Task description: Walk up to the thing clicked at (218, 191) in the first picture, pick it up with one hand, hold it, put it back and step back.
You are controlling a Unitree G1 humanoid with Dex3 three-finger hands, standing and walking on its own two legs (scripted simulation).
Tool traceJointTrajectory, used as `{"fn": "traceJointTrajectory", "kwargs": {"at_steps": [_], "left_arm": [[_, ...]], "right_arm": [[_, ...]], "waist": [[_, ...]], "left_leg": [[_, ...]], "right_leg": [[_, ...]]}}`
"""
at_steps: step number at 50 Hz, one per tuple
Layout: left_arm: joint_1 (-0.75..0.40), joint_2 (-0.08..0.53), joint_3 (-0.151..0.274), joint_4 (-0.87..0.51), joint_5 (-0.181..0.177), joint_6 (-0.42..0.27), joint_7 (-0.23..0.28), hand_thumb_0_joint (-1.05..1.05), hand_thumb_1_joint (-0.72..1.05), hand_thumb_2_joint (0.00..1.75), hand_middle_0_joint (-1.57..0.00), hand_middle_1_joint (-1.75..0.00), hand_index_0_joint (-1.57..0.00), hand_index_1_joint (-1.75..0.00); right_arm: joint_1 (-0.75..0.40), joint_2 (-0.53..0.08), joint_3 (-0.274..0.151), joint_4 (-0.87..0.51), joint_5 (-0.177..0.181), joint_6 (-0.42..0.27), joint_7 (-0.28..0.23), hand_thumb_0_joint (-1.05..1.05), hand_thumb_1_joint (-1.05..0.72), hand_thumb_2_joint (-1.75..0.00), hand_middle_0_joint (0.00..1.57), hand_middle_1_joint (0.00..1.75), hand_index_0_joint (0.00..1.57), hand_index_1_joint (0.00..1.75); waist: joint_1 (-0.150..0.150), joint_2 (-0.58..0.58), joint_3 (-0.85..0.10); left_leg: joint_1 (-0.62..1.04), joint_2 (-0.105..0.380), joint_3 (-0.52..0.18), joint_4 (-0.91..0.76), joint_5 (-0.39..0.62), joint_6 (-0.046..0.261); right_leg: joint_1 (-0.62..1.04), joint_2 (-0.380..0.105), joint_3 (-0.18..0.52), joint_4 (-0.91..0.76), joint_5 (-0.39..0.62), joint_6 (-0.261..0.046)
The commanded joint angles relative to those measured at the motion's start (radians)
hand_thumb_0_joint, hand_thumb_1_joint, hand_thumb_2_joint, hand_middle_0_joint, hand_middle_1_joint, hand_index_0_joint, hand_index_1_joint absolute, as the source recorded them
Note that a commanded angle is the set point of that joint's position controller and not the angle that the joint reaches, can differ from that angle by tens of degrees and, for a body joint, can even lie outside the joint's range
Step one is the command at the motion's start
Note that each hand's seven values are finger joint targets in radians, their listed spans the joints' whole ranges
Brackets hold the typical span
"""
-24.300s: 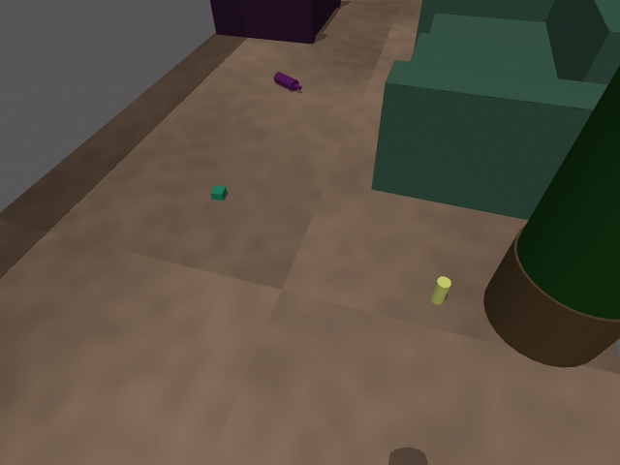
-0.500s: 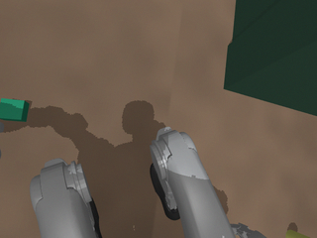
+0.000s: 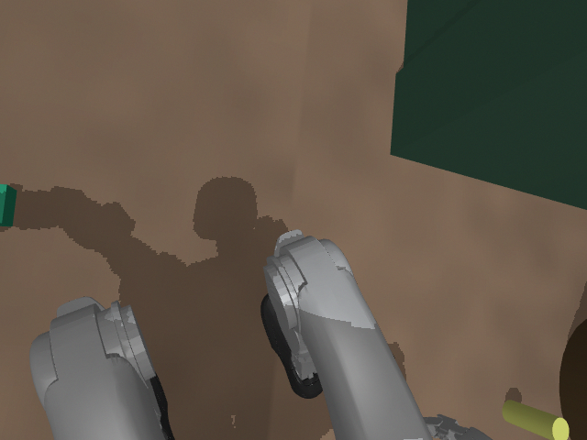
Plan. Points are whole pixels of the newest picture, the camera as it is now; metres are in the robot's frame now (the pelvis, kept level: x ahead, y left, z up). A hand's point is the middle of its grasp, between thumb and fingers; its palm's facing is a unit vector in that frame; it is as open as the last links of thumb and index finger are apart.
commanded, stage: rise first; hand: left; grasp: from above
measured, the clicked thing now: out of the picture +0.48 +0.31 -0.31
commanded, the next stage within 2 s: none
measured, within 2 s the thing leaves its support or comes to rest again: neither
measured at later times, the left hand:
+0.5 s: hand out of the picture +0.45 +0.35 -0.19, palm faces -0.01 -0.42 -0.91, open 14.3 cm
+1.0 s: hand out of the picture +0.43 +0.35 -0.20, palm faces -0.04 -0.43 -0.90, open 14.1 cm
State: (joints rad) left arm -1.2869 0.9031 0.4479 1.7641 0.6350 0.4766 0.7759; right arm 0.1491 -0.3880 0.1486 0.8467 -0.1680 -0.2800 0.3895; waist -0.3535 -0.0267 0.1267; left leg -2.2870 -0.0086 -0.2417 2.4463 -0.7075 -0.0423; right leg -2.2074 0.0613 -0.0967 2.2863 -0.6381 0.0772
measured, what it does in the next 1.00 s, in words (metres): stands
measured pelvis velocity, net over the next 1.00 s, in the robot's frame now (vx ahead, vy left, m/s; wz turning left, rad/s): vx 0.00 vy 0.00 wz -0.01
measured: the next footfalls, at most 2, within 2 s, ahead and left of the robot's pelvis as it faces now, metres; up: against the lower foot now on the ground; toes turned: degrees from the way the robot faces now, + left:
none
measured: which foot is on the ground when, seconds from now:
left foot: down 0.00-1.00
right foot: down 0.00-1.00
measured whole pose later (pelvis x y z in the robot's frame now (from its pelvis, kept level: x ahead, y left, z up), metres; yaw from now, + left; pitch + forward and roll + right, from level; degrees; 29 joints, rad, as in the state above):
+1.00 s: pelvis +0.00 +0.00 +0.01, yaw -1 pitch +31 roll -13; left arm -1.28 0.94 0.41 1.75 0.61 0.46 0.75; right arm 0.14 -0.38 0.21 0.81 -0.16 -0.29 0.39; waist -0.37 -0.05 0.15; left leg -2.27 0.00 -0.26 2.43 -0.72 -0.05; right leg -2.19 0.06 -0.11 2.27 -0.64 0.07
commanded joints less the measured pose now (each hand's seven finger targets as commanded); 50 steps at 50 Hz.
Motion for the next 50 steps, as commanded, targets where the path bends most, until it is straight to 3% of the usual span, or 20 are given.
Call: {"fn": "traceJointTrajectory", "kwargs": {"at_steps": [1, 2, 5, 11, 18, 25, 27, 36, 38, 47, 50], "left_arm": [[-0.266, 0.184, -0.063, -0.091, 0.006, 0.013, 0.028, 0.0, -0.59, 1.04, -0.09, -1.0, -0.06, -1.04], [-0.279, 0.226, -0.039, -0.103, 0.004, 0.01, 0.034, 0.0, -0.6, 1.04, -0.09, -1.01, -0.06, -1.04], [-0.277, 0.213, -0.058, -0.1, 0.0, 0.011, 0.033, 0.0, -0.6, 1.05, -0.09, -0.99, -0.05, -1.03], [-0.312, 0.265, -0.041, -0.105, -0.015, 0.004, 0.053, 0.0, -0.6, 1.04, -0.08, -1.01, -0.06, -1.05], [-0.304, 0.312, -0.048, -0.138, 0.006, 0.01, 0.037, 0.0, -0.6, 1.04, -0.09, -1.02, -0.06, -1.05], [-0.253, 0.252, -0.061, -0.126, -0.005, 0.025, 0.009, 0.0, -0.58, 1.02, -0.08, -1.02, -0.06, -1.05], [-0.237, 0.231, -0.077, -0.102, -0.018, 0.025, 0.002, 0.0, -0.58, 1.02, -0.09, -1.03, -0.07, -1.05], [-0.25, 0.254, -0.089, -0.131, -0.002, 0.0, -0.005, 0.0, -0.56, 1.0, -0.09, -1.05, -0.08, -1.06], [-0.257, 0.267, -0.077, -0.142, 0.01, -0.005, 0.001, 0.0, -0.54, 0.99, -0.09, -1.05, -0.08, -1.05], [-0.261, 0.252, -0.073, -0.115, 0.002, -0.014, 0.015, 0.0, -0.58, 1.03, -0.09, -1.01, -0.07, -1.04], [-0.261, 0.234, -0.083, -0.104, -0.001, -0.015, 0.024, 0.0, -0.59, 1.04, -0.1, -0.99, -0.06, -1.03]], "right_arm": [[0.253, -0.298, -0.051, 0.041, 0.007, 0.01, 0.007, 0.0, -0.91, -0.9, 0.2, 0.3, 0.2, 0.3], [0.245, -0.328, -0.062, 0.027, 0.012, 0.006, 0.005, 0.0, -0.91, -0.9, 0.2, 0.3, 0.2, 0.3], [0.243, -0.305, -0.043, 0.031, 0.013, 0.007, 0.012, 0.0, -0.91, -0.9, 0.2, 0.3, 0.2, 0.3], [0.231, -0.321, -0.025, 0.017, 0.008, 0.002, 0.008, 0.0, -0.91, -0.9, 0.2, 0.3, 0.2, 0.3], [0.238, -0.324, -0.019, 0.015, 0.016, 0.003, 0.008, 0.0, -0.92, -0.9, 0.2, 0.3, 0.2, 0.3], [0.257, -0.313, -0.022, -0.014, 0.034, 0.012, 0.017, 0.0, -0.92, -0.9, 0.2, 0.3, 0.2, 0.3], [0.274, -0.301, -0.01, -0.002, 0.034, 0.015, 0.016, 0.0, -0.91, -0.9, 0.2, 0.3, 0.2, 0.3], [0.241, -0.304, -0.017, 0.008, 0.021, 0.008, 0.001, 0.0, -0.92, -0.9, 0.2, 0.3, 0.2, 0.3], [0.242, -0.305, -0.016, 0.005, 0.019, 0.005, 0.003, 0.0, -0.91, -0.9, 0.2, 0.3, 0.2, 0.3], [0.248, -0.316, -0.012, -0.003, 0.014, 0.001, 0.0, 0.0, -0.91, -0.9, 0.2, 0.3, 0.2, 0.3], [0.26, -0.302, 0.003, 0.014, 0.009, 0.0, 0.007, 0.0, -0.91, -0.9, 0.2, 0.3, 0.2, 0.3]], "waist": [[-0.066, 0.395, -0.652], [-0.06, 0.392, -0.67], [-0.067, 0.395, -0.644], [-0.074, 0.4, -0.659], [-0.062, 0.436, -0.693], [-0.051, 0.426, -0.706], [-0.062, 0.388, -0.68], [-0.059, 0.406, -0.628], [-0.06, 0.441, -0.653], [-0.066, 0.448, -0.687], [-0.082, 0.425, -0.663]], "left_leg": [[0.477, 0.034, 0.113, -0.264, 0.168, 0.05], [0.467, 0.036, 0.111, -0.265, 0.161, 0.053], [0.488, 0.037, 0.096, -0.268, 0.154, 0.049], [0.466, 0.035, 0.114, -0.254, 0.177, 0.05], [0.486, 0.037, 0.117, -0.257, 0.191, 0.048], [0.481, 0.042, 0.104, -0.259, 0.219, 0.041], [0.439, 0.038, 0.111, -0.254, 0.207, 0.049], [0.463, 0.037, 0.106, -0.279, 0.153, 0.048], [0.498, 0.039, 0.098, -0.288, 0.168, 0.041], [0.526, 0.047, 0.099, -0.276, 0.201, 0.037], [0.501, 0.042, 0.1, -0.268, 0.207, 0.043]], "right_leg": [[0.354, 0.0, -0.146, -0.206, 0.226, -0.081], [0.373, 0.003, -0.145, -0.212, 0.223, -0.081], [0.337, -0.008, -0.152, -0.198, 0.222, -0.082], [0.409, -0.004, -0.141, -0.209, 0.25, -0.078], [0.427, 0.0, -0.145, -0.214, 0.254, -0.078], [0.413, 0.009, -0.146, -0.204, 0.269, -0.087], [0.427, 0.015, -0.14, -0.216, 0.263, -0.081], [0.391, 0.01, -0.143, -0.218, 0.216, -0.087], [0.376, 0.006, -0.146, -0.207, 0.226, -0.093], [0.402, 0.007, -0.146, -0.21, 0.253, -0.094], [0.411, 0.002, -0.143, -0.215, 0.267, -0.088]]}}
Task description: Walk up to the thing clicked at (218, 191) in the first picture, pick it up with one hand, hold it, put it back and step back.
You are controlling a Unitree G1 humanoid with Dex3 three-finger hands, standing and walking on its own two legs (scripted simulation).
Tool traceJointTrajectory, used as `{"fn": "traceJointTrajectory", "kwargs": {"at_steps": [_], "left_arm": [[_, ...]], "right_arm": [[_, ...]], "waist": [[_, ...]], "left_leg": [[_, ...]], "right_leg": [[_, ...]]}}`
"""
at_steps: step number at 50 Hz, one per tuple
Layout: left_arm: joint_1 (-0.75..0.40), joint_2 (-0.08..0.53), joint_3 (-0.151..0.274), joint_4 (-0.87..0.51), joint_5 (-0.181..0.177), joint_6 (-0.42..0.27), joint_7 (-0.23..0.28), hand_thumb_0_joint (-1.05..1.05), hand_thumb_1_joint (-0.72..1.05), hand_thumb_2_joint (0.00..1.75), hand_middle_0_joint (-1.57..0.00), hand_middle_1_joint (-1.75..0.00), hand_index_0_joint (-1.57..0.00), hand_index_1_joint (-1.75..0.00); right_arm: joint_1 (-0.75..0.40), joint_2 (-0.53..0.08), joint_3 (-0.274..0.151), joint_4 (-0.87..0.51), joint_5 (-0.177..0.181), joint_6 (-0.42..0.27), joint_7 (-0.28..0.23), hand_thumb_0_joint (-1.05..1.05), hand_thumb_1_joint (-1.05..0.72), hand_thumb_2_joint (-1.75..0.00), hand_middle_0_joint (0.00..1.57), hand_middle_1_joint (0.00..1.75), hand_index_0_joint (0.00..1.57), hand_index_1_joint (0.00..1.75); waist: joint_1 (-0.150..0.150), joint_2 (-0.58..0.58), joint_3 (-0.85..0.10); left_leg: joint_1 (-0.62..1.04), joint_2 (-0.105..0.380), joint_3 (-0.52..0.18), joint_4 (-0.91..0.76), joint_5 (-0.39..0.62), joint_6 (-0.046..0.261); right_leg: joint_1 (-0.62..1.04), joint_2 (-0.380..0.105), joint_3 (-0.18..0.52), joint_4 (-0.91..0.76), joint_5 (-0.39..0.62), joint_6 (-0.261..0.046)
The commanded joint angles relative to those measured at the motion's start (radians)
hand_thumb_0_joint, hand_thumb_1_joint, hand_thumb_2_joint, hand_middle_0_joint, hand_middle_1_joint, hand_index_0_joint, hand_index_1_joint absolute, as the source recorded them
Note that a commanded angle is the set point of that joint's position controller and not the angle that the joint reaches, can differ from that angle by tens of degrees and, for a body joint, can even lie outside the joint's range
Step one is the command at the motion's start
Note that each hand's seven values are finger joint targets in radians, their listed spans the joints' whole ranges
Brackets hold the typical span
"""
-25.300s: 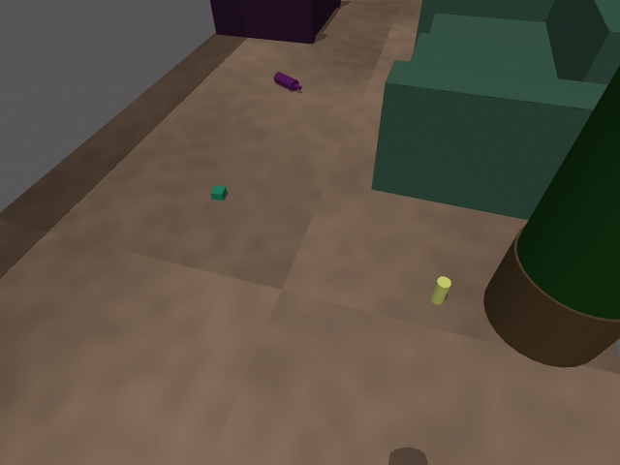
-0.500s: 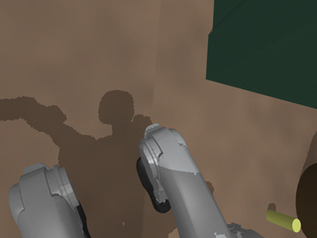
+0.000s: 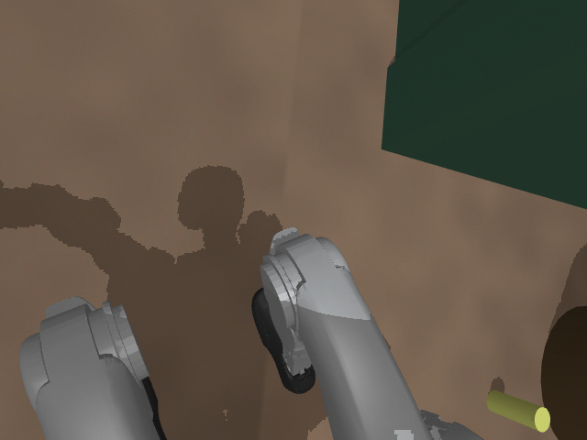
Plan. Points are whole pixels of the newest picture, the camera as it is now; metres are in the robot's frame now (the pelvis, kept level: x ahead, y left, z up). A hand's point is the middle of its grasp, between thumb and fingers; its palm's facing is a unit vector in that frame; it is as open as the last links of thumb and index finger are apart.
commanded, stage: rise first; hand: left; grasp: from above
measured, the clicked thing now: out of the picture +0.47 +0.32 -0.32
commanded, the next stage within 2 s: none
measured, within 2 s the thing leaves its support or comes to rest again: neither
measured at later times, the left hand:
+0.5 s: hand out of the picture +0.43 +0.36 -0.20, palm faces -0.03 -0.43 -0.90, open 14.2 cm
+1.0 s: hand out of the picture +0.44 +0.36 -0.21, palm faces -0.02 -0.43 -0.90, open 14.1 cm
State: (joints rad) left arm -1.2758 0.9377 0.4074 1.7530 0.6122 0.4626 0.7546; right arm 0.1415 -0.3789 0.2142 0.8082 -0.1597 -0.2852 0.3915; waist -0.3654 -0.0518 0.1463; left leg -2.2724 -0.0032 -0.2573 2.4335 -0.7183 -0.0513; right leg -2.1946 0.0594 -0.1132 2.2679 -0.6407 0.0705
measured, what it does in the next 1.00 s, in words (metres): stands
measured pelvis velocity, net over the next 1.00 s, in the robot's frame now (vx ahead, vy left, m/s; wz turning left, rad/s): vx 0.00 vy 0.00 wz -0.01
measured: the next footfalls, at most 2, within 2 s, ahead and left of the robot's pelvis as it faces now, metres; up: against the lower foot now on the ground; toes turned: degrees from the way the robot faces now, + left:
none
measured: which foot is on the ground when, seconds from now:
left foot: down 0.00-1.00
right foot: down 0.00-1.00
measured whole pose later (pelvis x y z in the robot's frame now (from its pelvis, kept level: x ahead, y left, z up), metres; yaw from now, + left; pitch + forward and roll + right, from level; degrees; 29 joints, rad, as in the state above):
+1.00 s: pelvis +0.00 +0.00 +0.00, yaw +0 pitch +31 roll -13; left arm -1.29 0.98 0.42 1.76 0.60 0.45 0.78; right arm 0.13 -0.38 0.23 0.82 -0.17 -0.31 0.40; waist -0.39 -0.07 0.17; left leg -2.25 0.00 -0.27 2.43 -0.73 -0.05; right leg -2.17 0.06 -0.13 2.25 -0.65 0.08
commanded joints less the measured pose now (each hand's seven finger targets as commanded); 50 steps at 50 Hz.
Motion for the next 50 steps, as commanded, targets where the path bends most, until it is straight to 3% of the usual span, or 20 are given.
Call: {"fn": "traceJointTrajectory", "kwargs": {"at_steps": [1, 4, 13, 14, 15, 16, 20, 23, 30, 50], "left_arm": [[-0.28, 0.222, -0.029, -0.088, 0.02, -0.001, 0.049, 0.0, -0.58, 1.03, -0.1, -1.0, -0.07, -1.03], [-0.268, 0.242, -0.027, -0.083, 0.018, -0.006, 0.055, 0.0, -0.58, 1.03, -0.1, -1.0, -0.07, -1.03], [-0.263, 0.264, -0.009, -0.086, 0.021, 0.002, 0.058, 0.0, -0.58, 1.03, -0.1, -0.99, -0.07, -1.03], [-0.264, 0.256, -0.027, -0.106, 0.016, 0.001, 0.052, 0.0, -0.59, 1.03, -0.1, -0.99, -0.07, -1.03], [-0.27, 0.276, -0.008, -0.105, 0.02, -0.001, 0.054, 0.0, -0.58, 1.03, -0.09, -1.01, -0.06, -1.04], [-0.263, 0.258, -0.011, -0.086, 0.02, 0.0, 0.054, 0.0, -0.59, 1.04, -0.09, -1.0, -0.06, -1.03], [-0.267, 0.239, -0.035, -0.096, 0.014, 0.003, 0.041, 0.0, -0.55, 1.01, -0.1, -1.0, -0.08, -1.03], [-0.259, 0.258, -0.036, -0.11, 0.015, 0.002, 0.035, 0.0, -0.56, 1.02, -0.09, -1.02, -0.07, -1.05], [-0.234, 0.232, -0.035, -0.088, 0.013, -0.003, 0.033, 0.0, -0.57, 1.02, -0.09, -1.01, -0.07, -1.04], [-0.279, 0.267, -0.024, -0.094, 0.013, -0.003, 0.07, 0.0, -0.56, 1.01, -0.12, -0.97, -0.09, -1.01]], "right_arm": [[0.252, -0.32, -0.068, 0.047, 0.002, 0.0, 0.002, 0.0, -0.91, -0.9, 0.2, 0.3, 0.2, 0.3], [0.242, -0.32, -0.064, 0.058, -0.005, -0.002, -0.002, 0.0, -0.91, -0.9, 0.2, 0.3, 0.2, 0.3], [0.253, -0.317, -0.057, 0.037, 0.005, -0.003, 0.005, 0.0, -0.91, -0.9, 0.2, 0.3, 0.2, 0.3], [0.254, -0.317, -0.055, 0.046, 0.0, -0.001, 0.005, 0.0, -0.91, -0.9, 0.2, 0.3, 0.2, 0.3], [0.252, -0.338, -0.068, 0.033, 0.003, -0.003, 0.002, 0.0, -0.91, -0.9, 0.2, 0.3, 0.2, 0.3], [0.266, -0.314, -0.055, 0.049, 0.005, -0.001, 0.006, 0.0, -0.92, -0.9, 0.2, 0.3, 0.2, 0.3], [0.257, -0.316, -0.057, 0.046, 0.004, 0.001, 0.006, 0.0, -0.91, -0.9, 0.2, 0.3, 0.2, 0.3], [0.25, -0.32, -0.06, 0.047, 0.003, -0.003, 0.002, 0.0, -0.91, -0.9, 0.2, 0.3, 0.2, 0.3], [0.268, -0.314, -0.058, 0.05, 0.009, -0.006, 0.005, 0.0, -0.91, -0.9, 0.2, 0.3, 0.2, 0.3], [0.254, -0.328, -0.047, 0.044, -0.007, -0.014, 0.012, 0.0, -0.91, -0.9, 0.2, 0.3, 0.2, 0.3]], "waist": [[-0.063, 0.441, -0.677], [-0.065, 0.435, -0.642], [-0.052, 0.45, -0.702], [-0.064, 0.453, -0.685], [-0.054, 0.467, -0.695], [-0.052, 0.461, -0.697], [-0.072, 0.45, -0.657], [-0.066, 0.434, -0.643], [-0.055, 0.442, -0.663], [-0.078, 0.474, -0.672]], "left_leg": [[0.483, 0.039, 0.112, -0.254, 0.203, 0.053], [0.468, 0.035, 0.118, -0.262, 0.184, 0.056], [0.488, 0.04, 0.12, -0.25, 0.22, 0.052], [0.488, 0.04, 0.118, -0.256, 0.222, 0.051], [0.482, 0.041, 0.121, -0.262, 0.222, 0.05], [0.501, 0.045, 0.11, -0.261, 0.237, 0.047], [0.483, 0.042, 0.106, -0.268, 0.2, 0.051], [0.459, 0.037, 0.112, -0.266, 0.172, 0.058], [0.482, 0.043, 0.103, -0.274, 0.185, 0.05], [0.524, 0.044, 0.104, -0.256, 0.239, 0.049]], "right_leg": [[0.387, 0.004, -0.13, -0.199, 0.258, -0.08], [0.396, 0.002, -0.132, -0.204, 0.242, -0.076], [0.42, 0.008, -0.125, -0.21, 0.268, -0.076], [0.426, 0.007, -0.129, -0.2, 0.272, -0.075], [0.431, 0.011, -0.127, -0.202, 0.269, -0.079], [0.419, 0.005, -0.133, -0.194, 0.281, -0.078], [0.392, 0.005, -0.136, -0.203, 0.25, -0.075], [0.401, 0.007, -0.131, -0.214, 0.229, -0.071], [0.396, 0.009, -0.134, -0.208, 0.235, -0.08], [0.411, -0.002, -0.135, -0.203, 0.29, -0.075]]}}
